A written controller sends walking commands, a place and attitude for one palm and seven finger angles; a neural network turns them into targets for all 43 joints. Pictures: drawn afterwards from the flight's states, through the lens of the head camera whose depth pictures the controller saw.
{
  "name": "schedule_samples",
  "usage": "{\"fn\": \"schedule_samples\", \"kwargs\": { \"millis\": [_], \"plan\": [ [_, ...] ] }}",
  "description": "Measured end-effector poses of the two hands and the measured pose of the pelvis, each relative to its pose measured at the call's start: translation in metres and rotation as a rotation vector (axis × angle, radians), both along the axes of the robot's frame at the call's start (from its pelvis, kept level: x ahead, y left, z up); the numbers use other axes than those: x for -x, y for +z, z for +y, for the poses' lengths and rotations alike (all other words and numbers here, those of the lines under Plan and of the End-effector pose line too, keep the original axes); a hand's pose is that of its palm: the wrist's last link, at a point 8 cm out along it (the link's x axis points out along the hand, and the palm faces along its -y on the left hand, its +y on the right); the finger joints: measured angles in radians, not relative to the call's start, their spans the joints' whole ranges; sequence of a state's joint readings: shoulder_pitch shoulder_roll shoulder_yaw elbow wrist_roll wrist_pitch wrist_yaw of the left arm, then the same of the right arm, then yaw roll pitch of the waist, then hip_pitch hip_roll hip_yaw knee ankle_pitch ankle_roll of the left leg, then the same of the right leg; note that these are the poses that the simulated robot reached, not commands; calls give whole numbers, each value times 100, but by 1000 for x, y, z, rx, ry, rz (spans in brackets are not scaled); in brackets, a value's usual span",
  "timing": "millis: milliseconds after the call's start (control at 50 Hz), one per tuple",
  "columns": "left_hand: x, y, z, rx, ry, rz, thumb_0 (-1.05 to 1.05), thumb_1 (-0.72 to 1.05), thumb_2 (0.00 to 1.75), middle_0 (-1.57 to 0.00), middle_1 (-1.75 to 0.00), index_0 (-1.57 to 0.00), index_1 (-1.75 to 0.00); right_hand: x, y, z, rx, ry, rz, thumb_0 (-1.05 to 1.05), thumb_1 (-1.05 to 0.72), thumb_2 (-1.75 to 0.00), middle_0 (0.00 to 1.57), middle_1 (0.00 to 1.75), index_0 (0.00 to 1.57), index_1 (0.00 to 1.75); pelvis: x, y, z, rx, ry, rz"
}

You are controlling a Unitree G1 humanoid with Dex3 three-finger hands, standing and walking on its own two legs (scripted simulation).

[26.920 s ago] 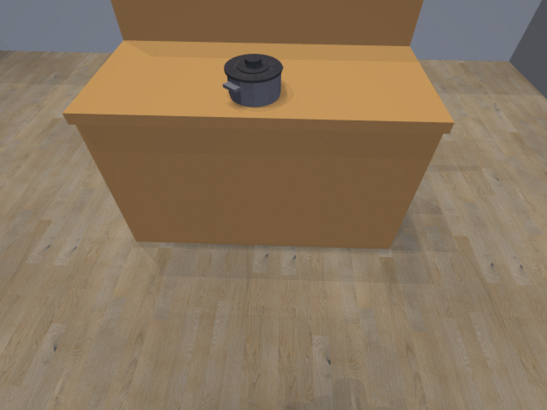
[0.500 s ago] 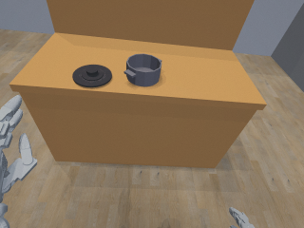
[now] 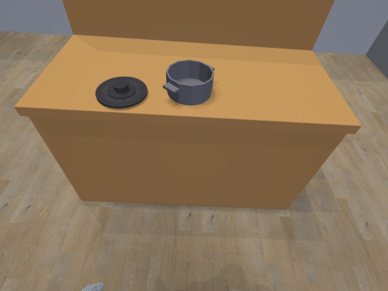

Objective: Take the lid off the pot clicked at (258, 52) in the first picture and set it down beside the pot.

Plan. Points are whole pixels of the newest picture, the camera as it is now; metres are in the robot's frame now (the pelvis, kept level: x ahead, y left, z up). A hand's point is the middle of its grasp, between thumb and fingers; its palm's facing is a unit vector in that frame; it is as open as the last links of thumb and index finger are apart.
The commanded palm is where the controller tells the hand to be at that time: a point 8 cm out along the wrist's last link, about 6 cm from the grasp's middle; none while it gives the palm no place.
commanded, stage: let the arm hang, fingers relaxed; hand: left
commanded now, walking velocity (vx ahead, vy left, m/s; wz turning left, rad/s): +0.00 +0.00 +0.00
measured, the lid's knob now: (120, 85) +0.75 +0.26 -0.02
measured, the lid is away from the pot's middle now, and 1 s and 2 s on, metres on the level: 0.24 0.24 0.24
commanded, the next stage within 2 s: look to check the result in 0.88 s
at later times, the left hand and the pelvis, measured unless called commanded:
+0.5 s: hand out of the picture +0.05 +0.18 -0.16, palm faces +0.00 -0.98 -0.21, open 7.3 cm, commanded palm none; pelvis +0.02 +0.00 +0.02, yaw -1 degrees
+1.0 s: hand out of the picture +0.04 +0.18 -0.16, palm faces -0.01 -0.98 -0.20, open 7.3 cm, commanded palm none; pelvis +0.02 +0.01 +0.02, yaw -1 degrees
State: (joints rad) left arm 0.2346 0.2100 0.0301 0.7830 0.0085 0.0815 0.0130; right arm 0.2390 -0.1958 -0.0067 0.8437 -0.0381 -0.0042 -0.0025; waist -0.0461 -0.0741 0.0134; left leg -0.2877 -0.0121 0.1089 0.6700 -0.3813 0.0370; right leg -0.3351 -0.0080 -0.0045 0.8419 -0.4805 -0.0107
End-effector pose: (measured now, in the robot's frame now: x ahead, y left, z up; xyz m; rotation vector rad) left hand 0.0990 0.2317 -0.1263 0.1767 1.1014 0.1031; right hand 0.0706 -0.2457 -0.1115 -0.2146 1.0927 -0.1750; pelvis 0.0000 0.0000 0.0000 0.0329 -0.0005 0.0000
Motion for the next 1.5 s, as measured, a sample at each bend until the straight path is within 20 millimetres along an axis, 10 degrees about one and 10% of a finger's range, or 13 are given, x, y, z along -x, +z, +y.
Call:
{"fn": "schedule_samples", "kwargs": {
  "millis": [260,700,1500],
  "plan": [
    [89,0,-5,-25,85,338,-1,95,90,-20,-30,-20,-30,75,-5,1,-33,-117,371,1,-91,-90,20,30,20,29,-19,19,-9,49,10,9],
    [35,5,-1,-24,45,207,0,93,90,-20,-30,-20,-30,72,-12,40,-108,-151,324,1,-92,-90,20,30,20,29,-21,23,4,39,-17,-21],
    [91,-3,1,25,58,342,1,92,90,-20,-30,-20,-30,89,-7,65,-102,-163,347,0,-91,-90,20,30,20,29,-12,24,23,43,-24,-23]
  ]
}}
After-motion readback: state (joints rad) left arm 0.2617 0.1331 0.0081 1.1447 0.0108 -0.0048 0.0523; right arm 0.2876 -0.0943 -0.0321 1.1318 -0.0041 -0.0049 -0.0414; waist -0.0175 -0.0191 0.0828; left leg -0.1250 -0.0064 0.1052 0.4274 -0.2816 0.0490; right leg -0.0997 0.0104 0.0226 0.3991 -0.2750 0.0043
